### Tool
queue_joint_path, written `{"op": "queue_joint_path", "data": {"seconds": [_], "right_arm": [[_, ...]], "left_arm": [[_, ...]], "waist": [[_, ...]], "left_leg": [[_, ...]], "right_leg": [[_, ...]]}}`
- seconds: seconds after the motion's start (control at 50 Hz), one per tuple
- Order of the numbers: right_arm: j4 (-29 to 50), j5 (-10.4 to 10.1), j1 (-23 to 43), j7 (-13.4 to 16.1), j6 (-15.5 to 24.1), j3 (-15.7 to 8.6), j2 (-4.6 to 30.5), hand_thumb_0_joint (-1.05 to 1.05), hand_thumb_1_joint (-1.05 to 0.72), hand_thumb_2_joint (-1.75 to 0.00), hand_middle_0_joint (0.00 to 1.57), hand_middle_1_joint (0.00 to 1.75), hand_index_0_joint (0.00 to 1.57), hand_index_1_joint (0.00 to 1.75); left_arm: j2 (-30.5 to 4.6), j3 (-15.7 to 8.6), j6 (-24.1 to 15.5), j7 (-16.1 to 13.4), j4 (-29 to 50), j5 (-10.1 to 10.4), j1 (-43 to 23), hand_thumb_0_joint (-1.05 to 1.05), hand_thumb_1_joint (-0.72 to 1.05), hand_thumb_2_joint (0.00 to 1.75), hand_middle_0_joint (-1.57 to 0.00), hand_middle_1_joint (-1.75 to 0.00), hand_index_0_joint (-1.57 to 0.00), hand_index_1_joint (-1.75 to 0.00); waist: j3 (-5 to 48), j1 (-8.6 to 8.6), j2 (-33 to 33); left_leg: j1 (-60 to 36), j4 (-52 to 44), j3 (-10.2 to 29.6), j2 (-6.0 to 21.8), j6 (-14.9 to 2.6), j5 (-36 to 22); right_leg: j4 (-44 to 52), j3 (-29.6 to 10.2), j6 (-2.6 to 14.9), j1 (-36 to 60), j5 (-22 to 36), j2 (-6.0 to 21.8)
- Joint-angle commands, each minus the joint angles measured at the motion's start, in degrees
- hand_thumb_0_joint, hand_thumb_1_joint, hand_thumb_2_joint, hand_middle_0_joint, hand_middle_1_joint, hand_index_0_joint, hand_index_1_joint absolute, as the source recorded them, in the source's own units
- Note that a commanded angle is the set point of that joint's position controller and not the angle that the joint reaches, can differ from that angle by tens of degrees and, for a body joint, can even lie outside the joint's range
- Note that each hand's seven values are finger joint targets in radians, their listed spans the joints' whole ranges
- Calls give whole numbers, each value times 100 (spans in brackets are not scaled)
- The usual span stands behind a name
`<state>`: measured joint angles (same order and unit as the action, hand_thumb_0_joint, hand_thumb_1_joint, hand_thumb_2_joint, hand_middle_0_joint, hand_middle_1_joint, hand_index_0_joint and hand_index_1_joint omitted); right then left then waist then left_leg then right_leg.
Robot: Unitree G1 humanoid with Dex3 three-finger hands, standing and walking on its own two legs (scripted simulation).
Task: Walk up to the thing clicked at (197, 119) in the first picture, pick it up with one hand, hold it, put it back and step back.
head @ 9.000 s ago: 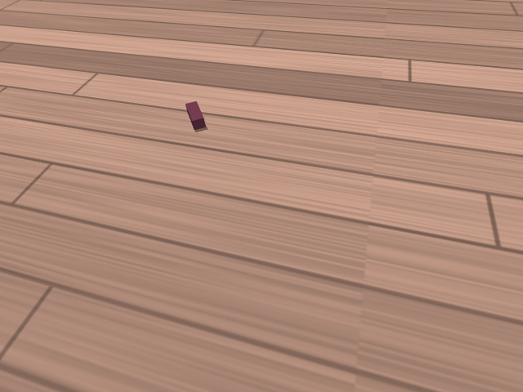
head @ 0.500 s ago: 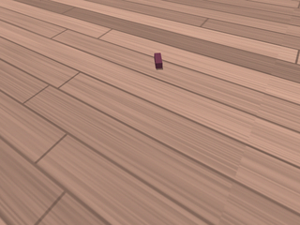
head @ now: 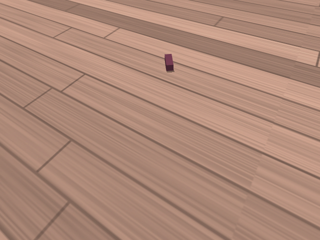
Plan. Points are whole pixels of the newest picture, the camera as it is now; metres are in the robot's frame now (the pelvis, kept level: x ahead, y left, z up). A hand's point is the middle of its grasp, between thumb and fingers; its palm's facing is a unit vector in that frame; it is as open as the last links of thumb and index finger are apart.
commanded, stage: stand
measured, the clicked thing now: (168, 62) +1.86 -0.03 -0.75
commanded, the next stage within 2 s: none
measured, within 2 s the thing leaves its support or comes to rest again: neither
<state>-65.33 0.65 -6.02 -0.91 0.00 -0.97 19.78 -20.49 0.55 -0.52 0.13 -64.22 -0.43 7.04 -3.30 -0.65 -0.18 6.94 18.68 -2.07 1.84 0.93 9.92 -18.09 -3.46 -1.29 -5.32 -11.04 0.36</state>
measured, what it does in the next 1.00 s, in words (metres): stands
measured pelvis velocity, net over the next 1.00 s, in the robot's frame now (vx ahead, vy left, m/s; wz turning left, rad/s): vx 0.00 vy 0.00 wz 0.01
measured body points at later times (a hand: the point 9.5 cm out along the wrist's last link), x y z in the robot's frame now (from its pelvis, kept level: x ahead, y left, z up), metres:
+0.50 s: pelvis +0.00 +0.00 +0.00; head +0.01 +0.00 +0.45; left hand +0.07 +0.31 -0.13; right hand +0.08 -0.30 -0.13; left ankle +0.00 +0.13 -0.75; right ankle -0.01 -0.14 -0.75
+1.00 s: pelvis +0.00 +0.00 +0.00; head +0.02 +0.00 +0.45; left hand +0.07 +0.30 -0.13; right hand +0.08 -0.30 -0.13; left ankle +0.00 +0.13 -0.75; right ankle -0.01 -0.14 -0.75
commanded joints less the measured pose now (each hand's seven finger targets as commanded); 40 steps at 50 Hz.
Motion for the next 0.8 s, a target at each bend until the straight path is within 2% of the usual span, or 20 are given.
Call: {"op": "queue_joint_path", "data": {"seconds": [0.0, 0.1, 0.14, 0.24, 0.34, 0.36, 0.54, 0.64, 0.7, 0.74, 0.78], "right_arm": [[367, -36, 231, 105, 145, -189, 1252, 0, -90, -90, 20, 30, 20, 30], [368, -15, 181, 114, 158, -173, 1243, 0, -90, -90, 20, 30, 20, 30], [365, -20, 214, 113, 145, -182, 1234, 0, -90, -90, 20, 30, 20, 30], [398, -26, 166, 111, 150, -187, 1237, 0, -90, -90, 20, 30, 20, 30], [398, -12, 231, 112, 153, -186, 1236, 0, -90, -90, 20, 30, 20, 30], [407, -15, 211, 111, 151, -199, 1268, 0, -90, -90, 20, 30, 20, 30], [380, -26, 204, 101, 155, -200, 1244, 0, -90, -90, 20, 30, 20, 30], [411, -25, 222, 108, 156, -208, 1260, 0, -90, -90, 20, 30, 20, 30], [387, -30, 183, 105, 153, -189, 1226, 0, -90, -90, 20, 30, 20, 30], [370, -22, 162, 103, 134, -195, 1253, 0, -90, -90, 20, 30, 20, 30], [392, -25, 213, 107, 139, -199, 1258, 0, -90, -90, 20, 30, 20, 30]], "left_arm": [[-1214, -258, -148, -87, 341, 4, -165, 0, 90, 90, -20, -30, -20, -30], [-1218, -265, -118, -86, 343, 4, -204, 0, 90, 90, -20, -30, -20, -30], [-1221, -267, -110, -85, 338, 1, -181, 0, 90, 90, -20, -30, -20, -30], [-1223, -273, -130, -83, 359, -12, -187, 0, 90, 90, -20, -30, -20, -30], [-1208, -265, -109, -82, 357, -18, -174, 0, 90, 90, -20, -30, -20, -30], [-1208, -270, -116, -78, 368, -14, -210, 0, 90, 90, -20, -30, -20, -30], [-1212, -266, -125, -76, 361, -7, -137, 0, 90, 90, -20, -30, -20, -30], [-1197, -264, -132, -81, 363, -21, -104, 0, 90, 90, -20, -30, -20, -30], [-1206, -254, -135, -83, 355, -7, -93, 0, 90, 90, -20, -30, -20, -30], [-1215, -261, -128, -90, 356, -7, -112, 0, 90, 90, -20, -30, -20, -30], [-1210, -264, -117, -83, 362, -16, -91, 0, 90, 90, -20, -30, -20, -30]], "waist": [[583, 10, 29], [443, 16, 41], [363, 26, -16], [507, 0, -21], [349, 20, -11], [464, 18, 31], [435, 19, -5], [521, 33, -4], [398, 18, -64], [273, 12, -17], [374, 21, 61]], "left_leg": [[-446, -139, 468, 631, -207, -1032], [-326, -236, 477, 618, -185, -942], [-257, -284, 497, 602, -178, -685], [-327, -233, 486, 612, -207, -852], [-284, -312, 531, 608, -188, -588], [-320, -273, 524, 632, -226, -681], [-369, -268, 497, 581, -211, -629], [-451, -217, 509, 615, -223, -872], [-379, -227, 526, 597, -199, -856], [-216, -272, 522, 566, -193, -482], [-325, -267, 541, 595, -208, -588]], "right_leg": [[185, -330, 243, -103, 1297, 659], [232, -329, 224, -137, 1095, 655], [280, -314, 223, -204, 824, 627], [257, -308, 217, -111, 1050, 667], [304, -284, 218, -275, 700, 626], [260, -303, 235, -157, 798, 664], [291, -325, 234, -260, 804, 652], [240, -296, 230, -183, 984, 654], [280, -305, 222, -232, 963, 657], [365, -336, 212, -257, 685, 662], [320, -314, 224, -249, 745, 645]]}}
